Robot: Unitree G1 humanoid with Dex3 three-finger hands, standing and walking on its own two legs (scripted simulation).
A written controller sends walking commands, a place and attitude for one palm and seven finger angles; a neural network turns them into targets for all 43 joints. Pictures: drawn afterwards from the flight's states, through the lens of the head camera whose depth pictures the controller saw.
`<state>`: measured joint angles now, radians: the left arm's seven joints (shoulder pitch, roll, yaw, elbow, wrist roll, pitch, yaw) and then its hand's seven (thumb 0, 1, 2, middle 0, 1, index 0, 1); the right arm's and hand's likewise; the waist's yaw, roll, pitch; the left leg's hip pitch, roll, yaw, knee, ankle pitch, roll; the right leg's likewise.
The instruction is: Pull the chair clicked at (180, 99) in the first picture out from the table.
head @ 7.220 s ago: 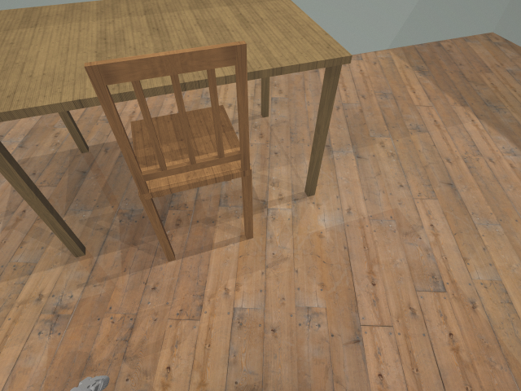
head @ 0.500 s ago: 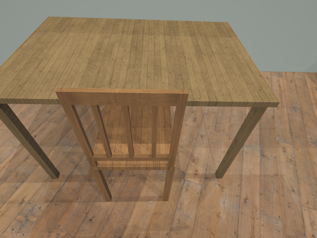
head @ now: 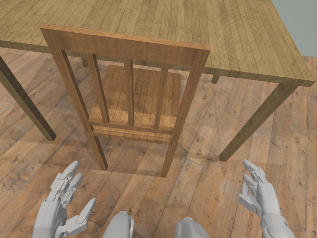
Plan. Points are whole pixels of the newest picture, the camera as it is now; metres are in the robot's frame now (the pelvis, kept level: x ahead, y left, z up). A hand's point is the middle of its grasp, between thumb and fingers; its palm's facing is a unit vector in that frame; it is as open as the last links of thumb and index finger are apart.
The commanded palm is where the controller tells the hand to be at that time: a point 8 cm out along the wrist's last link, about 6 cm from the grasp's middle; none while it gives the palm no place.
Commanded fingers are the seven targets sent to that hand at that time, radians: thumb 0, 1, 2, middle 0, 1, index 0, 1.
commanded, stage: raise the hand toward the chair's back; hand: left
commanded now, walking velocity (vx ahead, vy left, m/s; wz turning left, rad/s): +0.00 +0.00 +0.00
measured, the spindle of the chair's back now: (130, 97) +0.50 +0.14 +0.01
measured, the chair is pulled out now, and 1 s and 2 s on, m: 0.00 0.00 0.00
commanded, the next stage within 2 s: aim the fingers beside a spindle in 1.60 s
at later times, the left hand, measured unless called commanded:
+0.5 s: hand (67, 181) +0.22 +0.22 +0.05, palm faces +0.12 -0.99 -0.08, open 14.3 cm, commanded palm +0.19 +0.26 +0.05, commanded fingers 0.00 -0.29 0.39 -0.08 -0.11 -0.08 -0.11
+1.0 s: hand (67, 169) +0.24 +0.23 +0.04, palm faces -0.01 -1.00 -0.04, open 16.9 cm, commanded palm +0.23 +0.29 +0.06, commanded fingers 0.00 -0.50 0.30 -0.06 -0.08 -0.06 -0.08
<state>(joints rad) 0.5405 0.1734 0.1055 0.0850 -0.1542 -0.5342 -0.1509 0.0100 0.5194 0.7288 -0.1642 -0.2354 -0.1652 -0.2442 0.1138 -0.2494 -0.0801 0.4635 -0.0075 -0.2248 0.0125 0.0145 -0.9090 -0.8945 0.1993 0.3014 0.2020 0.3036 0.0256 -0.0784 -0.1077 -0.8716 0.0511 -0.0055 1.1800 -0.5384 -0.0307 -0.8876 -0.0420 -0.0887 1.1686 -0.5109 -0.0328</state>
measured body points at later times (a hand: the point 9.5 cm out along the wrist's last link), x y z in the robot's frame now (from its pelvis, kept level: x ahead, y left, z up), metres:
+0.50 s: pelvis +0.00 +0.02 +0.00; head +0.08 +0.03 +0.44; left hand +0.20 +0.27 +0.06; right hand +0.16 -0.24 -0.09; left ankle +0.02 +0.14 -0.65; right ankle +0.04 -0.10 -0.65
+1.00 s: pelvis +0.01 +0.04 +0.01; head +0.09 +0.06 +0.45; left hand +0.24 +0.29 +0.04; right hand +0.21 -0.19 -0.06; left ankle +0.02 +0.14 -0.65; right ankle +0.04 -0.10 -0.65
